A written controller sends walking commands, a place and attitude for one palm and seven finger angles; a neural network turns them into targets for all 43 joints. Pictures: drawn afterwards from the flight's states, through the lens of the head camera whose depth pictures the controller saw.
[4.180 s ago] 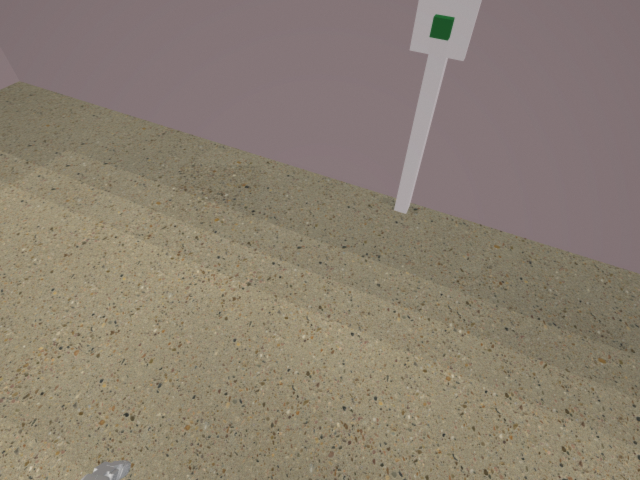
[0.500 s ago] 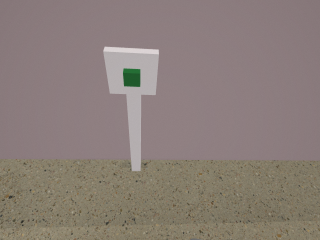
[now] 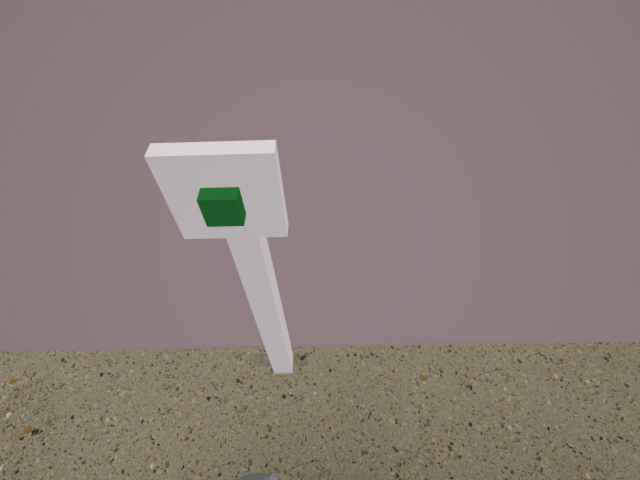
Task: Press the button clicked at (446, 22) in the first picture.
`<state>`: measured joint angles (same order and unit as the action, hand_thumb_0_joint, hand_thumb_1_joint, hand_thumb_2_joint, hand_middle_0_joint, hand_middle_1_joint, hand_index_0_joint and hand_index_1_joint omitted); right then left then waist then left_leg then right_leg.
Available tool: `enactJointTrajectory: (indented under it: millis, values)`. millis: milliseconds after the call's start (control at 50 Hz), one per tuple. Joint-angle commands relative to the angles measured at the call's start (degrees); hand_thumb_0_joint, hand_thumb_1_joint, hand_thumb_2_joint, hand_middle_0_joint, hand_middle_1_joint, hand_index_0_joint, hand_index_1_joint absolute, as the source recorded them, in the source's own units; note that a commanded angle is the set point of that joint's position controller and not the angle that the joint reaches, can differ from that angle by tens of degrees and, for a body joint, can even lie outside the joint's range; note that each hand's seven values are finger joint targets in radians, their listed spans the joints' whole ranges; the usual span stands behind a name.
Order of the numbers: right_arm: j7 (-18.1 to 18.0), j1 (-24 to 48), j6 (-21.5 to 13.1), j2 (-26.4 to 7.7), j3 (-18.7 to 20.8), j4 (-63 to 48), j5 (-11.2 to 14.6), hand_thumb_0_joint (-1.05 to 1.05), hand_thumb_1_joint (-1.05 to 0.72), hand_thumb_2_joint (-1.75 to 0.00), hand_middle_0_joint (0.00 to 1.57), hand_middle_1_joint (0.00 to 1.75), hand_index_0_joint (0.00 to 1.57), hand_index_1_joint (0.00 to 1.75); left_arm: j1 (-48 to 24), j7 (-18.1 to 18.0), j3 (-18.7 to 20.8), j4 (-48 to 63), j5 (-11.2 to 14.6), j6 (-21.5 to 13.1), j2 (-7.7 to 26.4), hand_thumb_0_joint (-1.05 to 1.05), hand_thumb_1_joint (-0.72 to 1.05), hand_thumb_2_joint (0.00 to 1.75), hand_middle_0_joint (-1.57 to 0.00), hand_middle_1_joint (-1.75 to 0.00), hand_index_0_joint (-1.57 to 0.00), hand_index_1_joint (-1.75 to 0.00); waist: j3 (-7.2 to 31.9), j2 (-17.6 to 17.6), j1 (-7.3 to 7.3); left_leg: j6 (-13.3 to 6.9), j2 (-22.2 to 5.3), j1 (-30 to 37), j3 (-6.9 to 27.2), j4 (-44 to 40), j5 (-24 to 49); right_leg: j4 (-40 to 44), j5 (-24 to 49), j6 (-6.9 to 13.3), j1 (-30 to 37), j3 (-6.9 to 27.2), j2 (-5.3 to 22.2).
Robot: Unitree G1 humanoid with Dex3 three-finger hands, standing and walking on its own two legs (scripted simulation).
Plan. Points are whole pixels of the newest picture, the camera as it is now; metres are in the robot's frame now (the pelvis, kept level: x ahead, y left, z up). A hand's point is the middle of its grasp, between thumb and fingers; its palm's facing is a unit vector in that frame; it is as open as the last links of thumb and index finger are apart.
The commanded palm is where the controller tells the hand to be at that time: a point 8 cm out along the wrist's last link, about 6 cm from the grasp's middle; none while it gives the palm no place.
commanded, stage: come to a stop and stand still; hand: left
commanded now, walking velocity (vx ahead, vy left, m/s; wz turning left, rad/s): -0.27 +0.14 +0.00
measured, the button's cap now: (222, 205) +0.48 +0.18 +0.05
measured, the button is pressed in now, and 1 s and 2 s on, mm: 0 0 0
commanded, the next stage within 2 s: none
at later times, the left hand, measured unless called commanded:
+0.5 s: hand out of the picture -0.01 +0.28 -0.18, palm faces +0.05 -0.98 -0.17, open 7.4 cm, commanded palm none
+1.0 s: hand out of the picture -0.04 +0.20 -0.15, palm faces +0.00 -0.97 -0.24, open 7.3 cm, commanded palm none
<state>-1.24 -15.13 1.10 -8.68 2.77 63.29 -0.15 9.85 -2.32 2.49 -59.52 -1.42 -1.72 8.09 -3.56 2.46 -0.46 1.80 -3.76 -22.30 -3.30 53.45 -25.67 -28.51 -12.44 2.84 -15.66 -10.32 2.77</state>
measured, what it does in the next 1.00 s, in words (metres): steps on the spot: left foot, then right foot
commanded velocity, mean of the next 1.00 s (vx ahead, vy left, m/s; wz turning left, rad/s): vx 0.04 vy -0.03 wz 0.00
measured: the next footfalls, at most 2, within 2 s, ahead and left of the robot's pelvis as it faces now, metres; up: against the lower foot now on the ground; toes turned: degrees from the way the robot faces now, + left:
left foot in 0.28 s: +0.04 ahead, +0.17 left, +0.00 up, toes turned +4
right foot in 0.88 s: -0.05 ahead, -0.08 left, +0.00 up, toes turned -6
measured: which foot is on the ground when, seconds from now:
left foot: up 0.00-0.26, down 0.28-0.88, up 0.90-1.00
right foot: down 0.00-0.28, up 0.30-0.86, down 0.88-1.00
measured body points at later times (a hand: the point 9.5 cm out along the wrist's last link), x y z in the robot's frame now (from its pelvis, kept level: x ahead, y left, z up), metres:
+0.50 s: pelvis -0.02 +0.09 +0.01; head +0.01 +0.13 +0.46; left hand -0.01 +0.33 -0.17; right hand +0.06 -0.15 -0.12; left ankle +0.00 +0.16 -0.74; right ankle -0.08 -0.09 -0.64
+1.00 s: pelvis -0.05 +0.02 +0.01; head -0.07 -0.01 +0.46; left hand -0.04 +0.25 -0.13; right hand -0.13 -0.20 -0.17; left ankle -0.02 +0.16 -0.70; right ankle -0.09 -0.08 -0.74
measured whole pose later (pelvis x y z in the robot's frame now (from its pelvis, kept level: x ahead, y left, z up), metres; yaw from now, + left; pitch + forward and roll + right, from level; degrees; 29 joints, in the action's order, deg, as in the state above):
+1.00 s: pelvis -0.05 +0.02 +0.01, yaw -3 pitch -1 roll +2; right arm 0.0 -22.0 3.2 -10.4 3.3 66.2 -1.4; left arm 17.7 -1.6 1.3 -62.5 -1.2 0.8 7.1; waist 2.2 2.6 -0.8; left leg 1.3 -1.7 -20.8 -3.0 40.0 -18.4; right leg -21.6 -14.9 0.8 -6.1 -3.0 2.3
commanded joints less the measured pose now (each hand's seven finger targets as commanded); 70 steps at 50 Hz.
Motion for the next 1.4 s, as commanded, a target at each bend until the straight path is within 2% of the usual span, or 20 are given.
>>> enactJointTrajectory:
  millis: [0,160,220,240,260,280,360,520,720,780,820,860,900,920,980,1160,1220,1260,1300,1380]
  values:
    - [0.1,-3.2,1.9,-2.5,1.1,-2.8,-0.4,0.00,-0.90,-0.90,0.20,0.30,0.20,0.30,6.8,-0.9,2.0,1.4,0.1,0.7,9.8,0.00,0.90,0.90,-0.20,-0.30,-0.20,-0.30,5.3,-9.1,1.74,1.6,1.0,-2.6,1.6,3.1,1.3,6.8,45.1,7.7,7.0,11.9,17.7]
    - [0.7,3.2,1.5,-4.5,1.6,-7.8,-0.3,0.00,-0.90,-0.90,0.20,0.30,0.20,0.30,2.7,-0.6,3.0,4.5,-0.8,2.1,12.5,0.00,0.90,0.90,-0.20,-0.30,-0.20,-0.30,5.7,-14.5,1.46,1.3,1.6,1.9,1.7,-7.7,2.1,5.3,32.7,7.0,4.7,11.1,16.2]
    - [0.6,-1.0,0.2,-5.4,1.4,-6.8,-0.4,0.00,-0.90,-0.90,0.20,0.30,0.20,0.30,2.2,-0.2,2.7,4.4,-0.1,2.8,11.9,0.00,0.90,0.90,-0.20,-0.30,-0.20,-0.30,7.8,-10.7,-1.01,0.7,1.4,13.9,0.0,-26.4,17.3,-0.7,17.5,1.9,0.5,9.0,11.9]
    - [0.5,-1.4,-0.6,-9.0,1.9,-6.9,-0.7,0.00,-0.90,-0.90,0.20,0.30,0.20,0.30,4.8,0.0,2.0,4.7,0.4,3.3,9.1,0.00,0.90,0.90,-0.20,-0.30,-0.20,-0.30,9.4,1.0,-0.75,-0.6,-5.6,19.2,6.3,-31.1,25.9,-7.1,3.1,-1.5,-4.4,6.2,7.1]
    - [0.2,-0.5,-1.0,-13.6,2.4,-8.5,-1.1,0.00,-0.90,-0.90,0.20,0.30,0.20,0.30,6.8,0.0,1.2,5.2,0.8,3.6,5.8,0.00,0.90,0.90,-0.20,-0.30,-0.20,-0.30,8.5,15.7,-0.45,-5.4,-18.0,15.8,20.2,-35.9,39.9,-15.7,-18.6,-5.0,-9.4,4.5,0.7]
    - [-0.2,2.1,-0.5,-14.1,2.2,-9.5,-1.3,0.00,-0.90,-0.90,0.20,0.30,0.20,0.30,5.6,-0.2,1.3,5.1,0.6,3.9,7.3,0.00,0.90,0.90,-0.20,-0.30,-0.20,-0.30,6.9,12.7,-0.71,-10.2,-20.3,8.4,20.5,-37.0,37.8,-23.2,-22.0,-4.6,-6.1,10.3,0.0]
    - [-1.8,5.7,-1.3,-10.4,0.7,-9.3,-1.4,0.00,-0.90,-0.90,0.20,0.30,0.20,0.30,7.7,1.0,2.2,2.0,0.0,4.3,8.5,0.00,0.90,0.90,-0.20,-0.30,-0.20,-0.30,3.7,6.9,1.23,-8.2,-13.3,11.8,12.2,-36.6,34.6,-33.7,-11.0,-5.2,-11.4,14.4,-1.2]
    - [-2.6,-2.8,-1.7,-9.9,1.3,-5.9,-1.1,0.00,-0.90,-0.90,0.20,0.30,0.20,0.30,8.1,1.6,2.9,1.5,-0.3,5.5,8.6,0.00,0.90,0.90,-0.20,-0.30,-0.20,-0.30,4.0,4.8,-1.11,-6.2,-14.5,18.4,12.2,-39.9,27.6,-35.4,-7.2,-7.1,-13.8,15.6,-1.3]
    - [-1.0,-4.4,-1.0,-10.8,2.1,-3.2,-1.8,0.00,-0.90,-0.90,0.20,0.30,0.20,0.30,5.6,2.1,0.8,1.7,0.3,4.8,5.5,0.00,0.90,0.90,-0.20,-0.30,-0.20,-0.30,2.4,10.6,-2.08,-7.5,-11.9,11.2,13.0,-45.9,-1.3,-12.8,-14.2,-4.9,-2.9,7.8,-0.7]
    - [-0.4,-3.7,-0.7,-10.7,2.2,-2.1,-1.8,0.00,-0.90,-0.90,0.20,0.30,0.20,0.30,10.5,1.8,0.3,-0.7,0.8,3.8,4.0,0.00,0.90,0.90,-0.20,-0.30,-0.20,-0.30,2.5,10.1,0.36,-6.0,-9.6,6.5,10.8,-45.9,-4.2,-2.0,-11.2,-3.7,6.0,4.6,-2.5]
    - [-0.1,-3.9,-0.4,-8.3,1.8,-1.2,-1.2,0.00,-0.90,-0.90,0.20,0.30,0.20,0.30,15.8,1.4,0.2,-3.1,0.6,2.9,4.8,0.00,0.90,0.90,-0.20,-0.30,-0.20,-0.30,2.6,3.8,2.49,-2.9,-5.1,2.6,5.8,-40.5,-5.2,10.5,-4.3,-3.5,14.6,4.2,-1.6]
    - [0.3,-3.9,-0.1,-1.4,0.2,-2.6,-0.3,0.00,-0.90,-0.90,0.20,0.30,0.20,0.30,14.3,0.3,1.0,-2.1,-0.2,2.0,11.8,0.00,0.90,0.90,-0.20,-0.30,-0.20,-0.30,-2.5,-18.6,2.53,0.4,2.1,-8.5,-1.2,-21.4,-2.3,25.3,-27.4,2.0,10.4,27.3,16.6]
    - [1.0,-3.8,0.8,-4.0,0.9,-2.8,-1.2,0.00,-0.90,-0.90,0.20,0.30,0.20,0.30,7.0,0.1,0.8,0.7,0.1,2.1,12.0,0.00,0.90,0.90,-0.20,-0.30,-0.20,-0.30,-6.3,-11.0,0.24,-0.1,1.0,-3.2,1.6,-12.7,1.2,28.0,-31.0,3.5,-5.0,27.9,19.4]
    - [1.0,-4.7,1.3,-3.5,0.9,-1.3,-1.5,0.00,-0.90,-0.90,0.20,0.30,0.20,0.30,6.2,-0.1,0.8,0.6,0.4,1.3,10.7,0.00,0.90,0.90,-0.20,-0.30,-0.20,-0.30,-8.9,-15.1,0.42,-0.3,0.7,-3.6,2.5,-9.9,5.0,27.4,-26.3,2.3,-5.9,26.3,16.4]
    - [1.4,-9.3,0.9,-3.7,1.0,0.4,-1.3,0.00,-0.90,-0.90,0.20,0.30,0.20,0.30,7.6,0.1,-0.2,-0.4,0.7,0.2,7.0,0.00,0.90,0.90,-0.20,-0.30,-0.20,-0.30,-8.4,-12.1,-0.71,0.4,0.5,-5.4,1.6,-5.3,11.0,22.1,-8.8,0.9,0.2,16.5,12.1]
    - [0.4,-1.2,-0.6,-2.1,-0.1,-2.5,-0.3,0.00,-0.90,-0.90,0.20,0.30,0.20,0.30,14.1,-0.3,-0.1,-3.4,0.0,-0.2,6.3,0.00,0.90,0.90,-0.20,-0.30,-0.20,-0.30,0.2,-13.5,2.37,1.1,0.5,0.7,-0.6,-17.9,6.0,10.3,27.7,4.4,11.2,14.2,12.8]
    - [-0.1,-3.3,-1.6,-2.1,-0.6,-0.8,-0.2,0.00,-0.90,-0.90,0.20,0.30,0.20,0.30,12.9,-0.4,-0.4,-4.4,0.5,0.0,5.5,0.00,0.90,0.90,-0.20,-0.30,-0.20,-0.30,2.0,-11.9,0.61,0.2,1.2,12.5,-1.3,-31.2,18.7,4.7,27.4,1.1,7.4,11.8,8.6]
    - [-0.8,-5.4,-2.9,-5.8,-0.3,0.6,-0.4,0.00,-0.90,-0.90,0.20,0.30,0.20,0.30,15.5,-0.5,-0.9,-4.6,0.8,0.3,3.0,0.00,0.90,0.90,-0.20,-0.30,-0.20,-0.30,7.6,-2.6,1.04,-2.5,-5.5,22.9,2.4,-26.5,44.0,2.0,17.5,-2.1,3.5,9.6,4.9]
    - [-1.2,-4.8,-2.3,-7.3,0.2,0.8,-0.3,0.00,-0.90,-0.90,0.20,0.30,0.20,0.30,15.5,-0.8,-1.0,-4.8,0.3,1.0,2.0,0.00,0.90,0.90,-0.20,-0.30,-0.20,-0.30,5.1,-0.8,0.72,-3.8,-8.3,23.0,2.4,-24.7,45.8,4.6,5.9,-2.9,1.1,9.6,3.2]
    - [-1.7,-1.2,-2.0,-5.5,-0.8,0.9,-0.1,0.00,-0.90,-0.90,0.20,0.30,0.20,0.30,13.7,-0.4,-1.2,-6.1,0.6,1.5,3.4,0.00,0.90,0.90,-0.20,-0.30,-0.20,-0.30,0.7,2.5,0.64,-3.2,-5.5,18.8,1.5,-27.4,45.2,5.6,11.6,-3.4,4.6,8.9,3.7]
